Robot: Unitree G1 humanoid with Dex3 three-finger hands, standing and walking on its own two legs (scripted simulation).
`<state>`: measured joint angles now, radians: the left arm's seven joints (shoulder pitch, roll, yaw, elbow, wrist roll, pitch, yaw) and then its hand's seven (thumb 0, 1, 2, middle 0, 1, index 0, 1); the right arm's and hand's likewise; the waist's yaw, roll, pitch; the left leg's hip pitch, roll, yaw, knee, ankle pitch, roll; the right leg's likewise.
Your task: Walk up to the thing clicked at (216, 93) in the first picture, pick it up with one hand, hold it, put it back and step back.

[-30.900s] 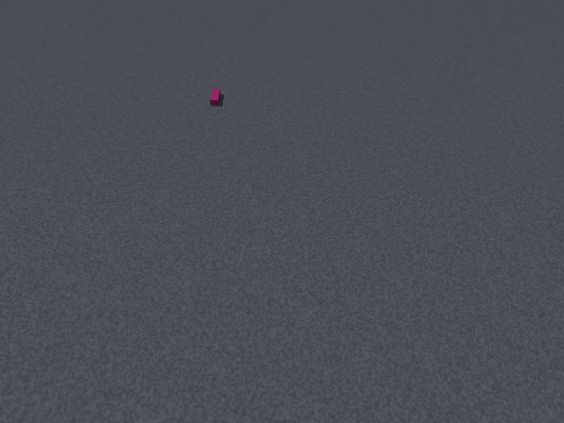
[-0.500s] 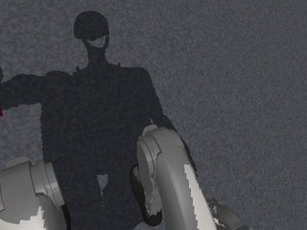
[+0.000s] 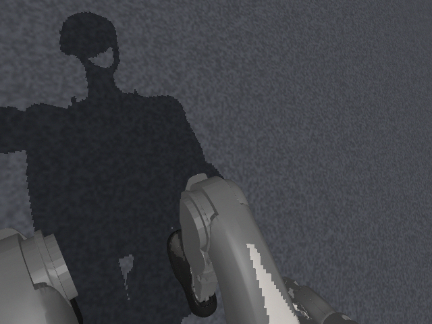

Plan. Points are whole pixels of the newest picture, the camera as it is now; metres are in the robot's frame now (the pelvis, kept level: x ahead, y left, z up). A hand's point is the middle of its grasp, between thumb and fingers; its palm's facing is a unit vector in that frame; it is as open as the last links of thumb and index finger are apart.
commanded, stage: rest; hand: left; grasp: from above
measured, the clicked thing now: out of the picture +0.43 +0.34 -0.27
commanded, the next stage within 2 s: open in 0.40 s
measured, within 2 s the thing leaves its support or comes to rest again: rests again in 0.04 s
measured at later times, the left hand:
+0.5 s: hand out of the picture +0.42 +0.33 -0.24, palm faces -0.44 -0.16 -0.89, open 8.3 cm
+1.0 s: hand out of the picture +0.43 +0.34 -0.24, palm faces -0.43 -0.15 -0.89, open 11.3 cm
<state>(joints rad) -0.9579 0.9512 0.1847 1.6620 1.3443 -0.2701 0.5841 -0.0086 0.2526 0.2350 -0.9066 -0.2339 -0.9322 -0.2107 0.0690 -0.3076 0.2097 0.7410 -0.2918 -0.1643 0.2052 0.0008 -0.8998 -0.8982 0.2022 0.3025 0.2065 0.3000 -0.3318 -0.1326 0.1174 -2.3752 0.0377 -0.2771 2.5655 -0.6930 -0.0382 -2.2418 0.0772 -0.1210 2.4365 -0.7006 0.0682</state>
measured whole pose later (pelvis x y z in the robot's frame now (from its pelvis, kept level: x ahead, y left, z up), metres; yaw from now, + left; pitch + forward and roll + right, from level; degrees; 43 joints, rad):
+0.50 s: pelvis +0.00 +0.00 +0.00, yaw -1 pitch +26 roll -13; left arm -0.98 0.99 0.17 1.72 1.32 -0.26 0.62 -0.01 0.24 0.24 -0.92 -0.23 -0.94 -0.21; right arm 0.05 -0.33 0.27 0.72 -0.31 -0.22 0.24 0.00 -0.90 -0.90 0.20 0.30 0.21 0.30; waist -0.35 -0.15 0.15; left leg -2.37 0.04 -0.30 2.58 -0.70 -0.03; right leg -2.22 0.09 -0.14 2.43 -0.70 0.08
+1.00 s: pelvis +0.00 +0.01 +0.00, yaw -2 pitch +25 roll -14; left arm -0.99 1.02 0.14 1.72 1.29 -0.26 0.61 0.00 -0.07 0.63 -0.50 -0.55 -0.49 -0.56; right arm 0.05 -0.34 0.28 0.70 -0.30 -0.24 0.24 0.00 -0.90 -0.90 0.20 0.30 0.21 0.30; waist -0.35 -0.15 0.16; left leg -2.36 0.04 -0.31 2.58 -0.70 -0.03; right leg -2.21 0.09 -0.15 2.41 -0.69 0.08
